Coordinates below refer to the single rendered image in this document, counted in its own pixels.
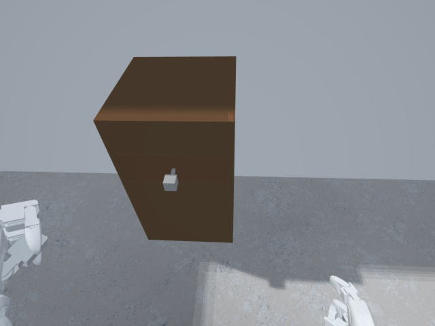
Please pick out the cabinet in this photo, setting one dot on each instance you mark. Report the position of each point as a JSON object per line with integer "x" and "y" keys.
{"x": 183, "y": 106}

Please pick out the drawer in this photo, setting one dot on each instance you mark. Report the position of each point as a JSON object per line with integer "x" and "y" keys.
{"x": 205, "y": 169}

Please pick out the right robot hand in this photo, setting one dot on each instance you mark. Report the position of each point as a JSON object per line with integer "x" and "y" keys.
{"x": 355, "y": 313}

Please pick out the handle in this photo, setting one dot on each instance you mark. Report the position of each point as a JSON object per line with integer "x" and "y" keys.
{"x": 170, "y": 182}

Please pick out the left robot hand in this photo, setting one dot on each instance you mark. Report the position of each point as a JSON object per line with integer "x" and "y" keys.
{"x": 21, "y": 226}

